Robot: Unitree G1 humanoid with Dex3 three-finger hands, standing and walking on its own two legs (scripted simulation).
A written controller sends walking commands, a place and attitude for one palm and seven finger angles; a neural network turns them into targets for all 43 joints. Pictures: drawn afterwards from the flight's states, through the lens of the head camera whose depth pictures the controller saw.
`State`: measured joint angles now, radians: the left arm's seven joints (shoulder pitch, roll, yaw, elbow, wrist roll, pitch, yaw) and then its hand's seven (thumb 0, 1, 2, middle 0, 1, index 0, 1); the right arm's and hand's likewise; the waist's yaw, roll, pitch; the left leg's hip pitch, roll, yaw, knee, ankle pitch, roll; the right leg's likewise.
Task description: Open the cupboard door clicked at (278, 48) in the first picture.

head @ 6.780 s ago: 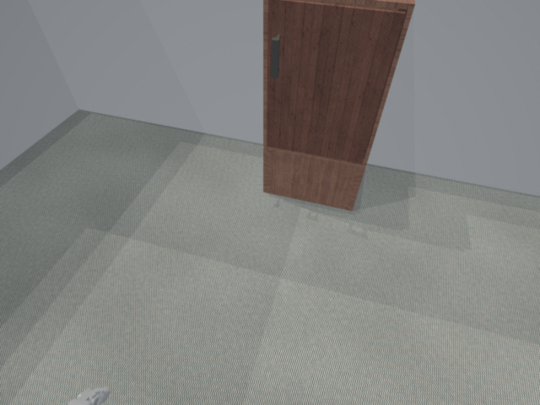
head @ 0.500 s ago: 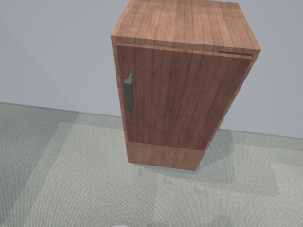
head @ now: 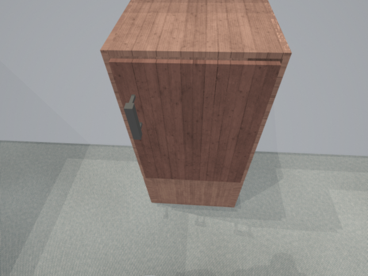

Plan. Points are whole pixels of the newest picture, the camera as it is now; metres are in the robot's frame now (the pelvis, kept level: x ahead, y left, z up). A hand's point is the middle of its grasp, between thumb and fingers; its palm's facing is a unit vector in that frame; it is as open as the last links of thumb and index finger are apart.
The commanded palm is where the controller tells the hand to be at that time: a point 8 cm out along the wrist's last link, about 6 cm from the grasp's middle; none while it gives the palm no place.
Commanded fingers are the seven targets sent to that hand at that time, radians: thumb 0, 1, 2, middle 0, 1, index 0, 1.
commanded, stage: come to a stop and stand still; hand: left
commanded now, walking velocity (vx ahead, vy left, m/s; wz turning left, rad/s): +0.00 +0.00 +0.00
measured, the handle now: (135, 117) +0.54 +0.19 +0.00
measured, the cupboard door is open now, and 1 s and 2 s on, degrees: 0 0 0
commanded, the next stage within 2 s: look again from close up in 0.88 s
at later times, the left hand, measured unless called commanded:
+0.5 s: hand out of the picture -0.03 +0.16 -0.16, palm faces +0.03 -0.98 -0.20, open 7.3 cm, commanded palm none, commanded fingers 0.00 0.90 0.90 -0.20 -0.30 -0.20 -0.30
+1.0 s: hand out of the picture -0.04 +0.15 -0.16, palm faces +0.05 -0.98 -0.18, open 7.3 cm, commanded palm none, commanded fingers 0.00 0.90 0.90 -0.20 -0.30 -0.20 -0.30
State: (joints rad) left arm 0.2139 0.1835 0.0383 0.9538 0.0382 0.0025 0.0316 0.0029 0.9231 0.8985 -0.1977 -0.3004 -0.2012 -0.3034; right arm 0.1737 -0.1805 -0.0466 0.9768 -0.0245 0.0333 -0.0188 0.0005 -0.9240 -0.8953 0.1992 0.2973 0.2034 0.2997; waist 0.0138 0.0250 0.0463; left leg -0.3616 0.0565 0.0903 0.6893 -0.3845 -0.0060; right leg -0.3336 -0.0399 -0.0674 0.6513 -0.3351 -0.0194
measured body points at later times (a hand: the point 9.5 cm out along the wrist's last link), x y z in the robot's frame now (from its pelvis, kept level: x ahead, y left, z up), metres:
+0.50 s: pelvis -0.03 -0.01 +0.01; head -0.02 -0.02 +0.46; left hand -0.03 +0.21 -0.14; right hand -0.01 -0.23 -0.15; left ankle -0.04 +0.09 -0.72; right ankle +0.02 -0.11 -0.72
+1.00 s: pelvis -0.03 -0.01 +0.02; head -0.04 -0.02 +0.47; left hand -0.05 +0.20 -0.14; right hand -0.05 -0.22 -0.15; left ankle -0.04 +0.09 -0.72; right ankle +0.02 -0.11 -0.72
